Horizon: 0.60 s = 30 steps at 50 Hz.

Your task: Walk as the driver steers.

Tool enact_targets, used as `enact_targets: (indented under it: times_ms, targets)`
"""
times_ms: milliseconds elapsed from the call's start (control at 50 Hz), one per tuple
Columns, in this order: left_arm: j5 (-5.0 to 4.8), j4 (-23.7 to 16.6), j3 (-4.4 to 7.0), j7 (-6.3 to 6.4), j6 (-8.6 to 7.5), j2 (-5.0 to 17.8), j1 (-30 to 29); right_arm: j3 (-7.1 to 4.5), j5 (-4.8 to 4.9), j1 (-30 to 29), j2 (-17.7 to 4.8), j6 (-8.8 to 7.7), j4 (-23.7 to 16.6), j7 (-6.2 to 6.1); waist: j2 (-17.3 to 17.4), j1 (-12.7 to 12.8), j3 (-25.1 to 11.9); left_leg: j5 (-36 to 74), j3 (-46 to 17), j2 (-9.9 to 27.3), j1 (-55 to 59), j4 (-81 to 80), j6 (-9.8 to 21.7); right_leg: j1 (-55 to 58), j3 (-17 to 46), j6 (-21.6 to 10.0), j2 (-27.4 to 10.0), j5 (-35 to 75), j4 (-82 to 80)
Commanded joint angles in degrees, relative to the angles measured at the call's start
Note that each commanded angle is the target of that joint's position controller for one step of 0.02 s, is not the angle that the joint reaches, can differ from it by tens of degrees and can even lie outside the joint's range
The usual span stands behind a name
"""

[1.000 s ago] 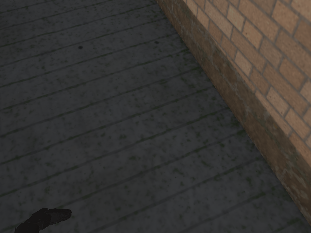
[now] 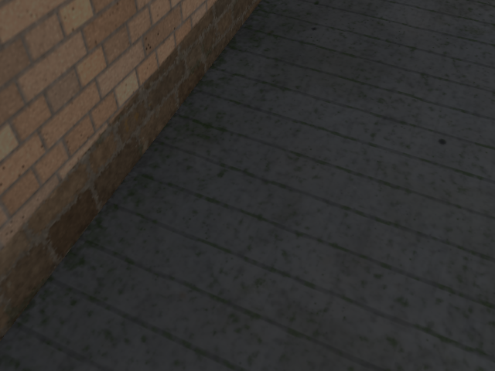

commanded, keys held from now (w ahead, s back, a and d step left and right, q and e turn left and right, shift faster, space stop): shift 0.16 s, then w+shift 0.08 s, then w+e+shift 0.76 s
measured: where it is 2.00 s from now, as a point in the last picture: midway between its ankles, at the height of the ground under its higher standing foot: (466, 165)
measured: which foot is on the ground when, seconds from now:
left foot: down 0.00-0.04, up 0.06-0.28, down 0.30-0.74, up 0.76-1.00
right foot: up 0.00-0.00, down 0.02-0.30, up 0.32-0.74, down 0.76-1.00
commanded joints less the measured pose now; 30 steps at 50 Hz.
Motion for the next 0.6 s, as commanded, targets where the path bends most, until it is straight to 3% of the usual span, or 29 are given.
enact_targets:
  times_ms: [20,40,60,80,100,120,160,180,200,220,240,260,280,300,320,340,360,380,400,420,440,460,520,540,580,600]
  targets:
    - [1.23,-2.04,0.51,-0.81,-1.91,3.52,3.77,-2.09,1.23,-0.34,-7.28,-0.63,-1.06,0.03,3.98,1.47,-4.26,17.37,-13.27,12.41,2.39,-3.19,6.09,8.94,1.41,-2.25,-1.54,14.21,-19.14]
    - [2.49,-2.21,1.04,-0.84,-2.41,7.63,3.80,-1.88,0.07,3.46,-5.51,-0.94,-0.66,-0.04,-6.39,-1.72,-6.06,8.64,-7.39,5.89,0.87,4.00,1.85,12.44,9.59,-4.46,-9.03,28.89,-18.90]
    - [1.96,-3.34,0.49,-0.76,-2.29,7.61,0.66,-2.13,-1.27,6.56,-5.79,-1.16,0.80,-0.07,-12.75,-3.82,-6.28,-8.72,-3.73,0.52,-1.51,6.27,-1.59,12.76,13.68,-9.68,-14.31,41.29,-18.55]
    - [2.28,-3.75,0.43,-0.52,-2.50,7.85,-1.66,-2.57,-0.89,2.01,-7.04,-1.15,-1.26,-0.46,-15.06,-2.68,-5.24,-12.43,-0.08,1.37,-0.98,8.18,-3.22,4.62,19.13,-16.90,-18.97,30.60,-22.27]
    - [2.08,-4.39,0.31,-0.08,-2.76,7.59,-5.33,-2.88,-0.18,-0.80,-7.97,-1.01,-0.90,-0.98,-12.22,-2.49,-3.18,-9.09,0.76,3.49,1.34,9.98,-3.92,1.80,19.06,-17.37,-17.44,20.50,-24.27]
    - [1.37,-4.55,-0.08,0.62,-2.66,6.54,-6.55,-2.86,0.22,-2.06,-7.14,-0.76,-0.30,-1.06,-10.93,-2.21,-2.19,-5.17,1.45,3.88,1.39,8.80,-4.27,2.46,16.26,-15.54,-14.66,16.08,-24.03]
    - [0.51,-4.42,-0.79,1.33,-2.39,5.90,-6.05,-2.07,-0.19,-0.63,-4.15,-0.73,1.77,-1.02,-10.41,-2.23,-1.72,-1.14,2.22,5.06,3.13,2.95,-4.99,4.45,11.82,-12.45,-11.24,11.61,-22.23]
    - [0.27,-3.31,-0.99,1.56,-2.08,5.61,-1.56,-1.59,-0.35,0.24,-2.88,-1.27,3.14,-0.57,-8.62,-0.85,-3.83,-0.96,4.92,3.23,5.45,0.14,-4.89,6.03,9.79,-11.24,-8.68,-0.23,-23.13]
    - [-0.45,-2.16,0.34,1.66,-1.61,9.66,2.54,-1.83,0.34,0.17,-3.49,-1.81,3.42,-0.13,-11.10,0.57,-2.29,-5.20,9.62,0.80,3.51,3.64,-4.55,5.68,12.34,-12.26,-9.46,-15.20,-25.09]
    - [-1.01,-2.24,0.67,1.69,-1.38,10.76,3.80,-2.02,1.08,0.33,-4.49,-2.67,3.68,0.29,-11.65,0.70,-0.08,-8.59,10.65,2.15,1.61,5.31,-3.53,3.75,16.84,-13.95,-12.51,-24.73,-27.74]
    - [-1.01,-2.88,0.72,1.64,-1.43,10.62,3.20,-2.03,1.35,0.68,-4.63,-3.37,4.25,1.17,-11.44,0.10,2.46,-9.41,10.52,3.24,2.99,2.70,-1.68,0.28,18.33,-14.79,-13.42,-27.09,-29.09]
    - [-1.53,-3.63,0.35,1.29,-1.52,9.45,1.18,-1.88,1.45,2.87,-3.15,-4.07,5.56,1.81,-10.00,-1.71,5.23,-7.52,10.49,3.73,7.87,-4.70,0.40,-4.53,17.58,-14.94,-11.75,-24.88,-28.17]
    - [-1.96,-4.69,-0.22,1.03,-1.74,7.50,-1.57,-2.35,1.18,7.01,-3.67,-4.87,7.78,2.11,-6.71,-4.16,6.81,-3.13,8.97,5.10,13.92,-10.92,2.07,-9.51,15.39,-13.89,-9.09,-19.04,-23.12]
    - [-1.87,-6.82,-1.25,0.64,-2.48,3.70,-5.51,-3.40,0.66,16.00,-6.26,-5.73,10.69,2.08,1.18,-7.95,4.24,-1.61,0.73,12.00,25.89,-14.51,3.98,-19.67,10.67,-11.13,-4.81,-11.30,-8.74]
    - [-2.77,-10.43,-2.57,-0.19,-4.25,-0.37,-7.38,-5.14,-0.16,22.16,-12.44,-6.40,11.87,2.43,13.97,-9.15,0.53,-14.59,-17.88,22.58,36.26,-18.10,9.07,-34.32,1.29,-7.29,1.99,-6.95,7.82]
    - [-4.79,-11.37,-2.00,-0.05,-5.12,2.62,-8.04,-5.44,-1.41,20.88,-11.84,-7.67,11.52,2.79,11.03,-9.10,3.01,-21.70,-27.20,29.69,32.07,-20.71,14.04,-41.47,7.53,-8.13,-1.27,-8.79,18.91]
    - [-5.19,-10.70,-1.36,-0.06,-4.96,3.82,-6.24,-3.97,-1.64,17.00,-6.95,-8.76,10.35,2.44,6.81,-6.41,5.19,-19.50,-22.60,28.71,31.80,-20.06,12.56,-46.18,10.74,-8.69,-2.67,-4.27,27.24]
    - [-4.24,-9.82,-1.47,-0.20,-4.53,2.73,-4.56,-3.28,-1.84,14.80,-4.93,-9.02,9.89,2.18,4.68,-4.85,3.34,-13.83,-16.24,26.44,32.08,-19.18,9.55,-47.51,10.48,-8.76,-3.13,-0.03,33.34]
    - [1.89,-8.09,-0.23,-1.48,-2.72,4.55,-5.10,-3.09,-5.44,15.00,-6.96,-7.65,10.01,1.85,1.52,-4.96,0.36,-10.83,-8.26,22.99,26.94,-21.43,6.67,-40.80,6.31,-8.67,-2.71,3.80,32.25]
    - [2.84,-8.53,-0.20,-2.44,-1.61,3.68,-4.86,-2.88,-4.74,14.14,-6.55,-7.54,9.95,1.47,4.46,-4.20,1.29,-5.57,-2.70,20.01,22.82,-22.61,5.21,-38.32,3.51,-8.24,-2.45,6.60,34.92]
    - [2.58,-8.59,-0.18,-3.40,-0.59,3.46,-5.32,-2.39,-3.76,15.02,-5.20,-7.87,10.27,1.36,6.65,-4.65,0.82,-3.57,1.56,18.46,19.69,-23.28,4.54,-36.40,1.54,-7.85,-2.71,8.43,39.22]
    - [1.85,-9.31,-0.29,-4.05,0.22,2.95,-6.16,-1.95,-3.42,15.79,-4.43,-8.18,10.72,1.47,7.04,-4.39,2.02,-1.94,4.17,17.92,17.63,-23.83,4.21,-36.83,1.25,-7.72,-2.98,9.75,41.50]
    - [0.83,-12.05,-0.63,-4.58,1.75,2.53,-11.38,-1.80,-3.57,19.65,-5.32,-9.07,13.32,1.74,4.28,-3.95,6.70,-0.80,8.19,19.40,17.73,-26.11,4.71,-42.87,1.45,-7.26,-2.82,10.35,42.24]
    - [1.83,-12.32,-0.58,-4.92,2.36,2.86,-12.37,-1.88,-3.62,21.09,-5.75,-9.00,14.31,1.39,3.82,-4.08,7.90,-0.04,9.43,19.77,19.08,-25.97,4.67,-45.22,0.70,-7.06,-2.36,9.88,42.75]
    - [1.84,-13.39,-1.00,-5.20,2.64,2.17,-14.45,-1.46,-3.75,22.19,-5.39,-9.06,15.40,1.03,4.01,-3.73,8.97,4.27,13.13,19.92,21.56,-26.27,4.40,-47.20,-1.06,-8.10,-2.56,8.09,41.16]
    - [2.40,-14.17,-1.40,-6.12,2.65,2.19,-15.32,-1.29,-3.44,22.37,-4.75,-9.11,15.37,0.84,3.56,-3.73,9.13,5.63,16.14,19.05,22.14,-26.15,4.06,-46.63,-3.10,-9.05,-3.10,7.55,36.89]
Keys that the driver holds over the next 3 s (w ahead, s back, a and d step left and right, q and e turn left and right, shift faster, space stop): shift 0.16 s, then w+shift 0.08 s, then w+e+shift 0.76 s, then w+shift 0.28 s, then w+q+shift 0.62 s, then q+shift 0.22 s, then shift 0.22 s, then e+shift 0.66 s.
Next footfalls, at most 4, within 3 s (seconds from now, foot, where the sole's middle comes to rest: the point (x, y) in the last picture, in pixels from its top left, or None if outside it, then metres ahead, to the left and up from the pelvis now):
0.02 right None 0.03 -0.13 -0.77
0.30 left None -0.01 0.10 -0.77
0.76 right None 0.37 -0.16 -0.74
1.20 left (358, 260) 0.79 -0.29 -0.70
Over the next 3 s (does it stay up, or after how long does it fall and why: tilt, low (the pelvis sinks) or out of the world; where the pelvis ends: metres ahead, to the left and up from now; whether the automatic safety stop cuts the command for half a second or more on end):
stays up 1.50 -0.70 0.15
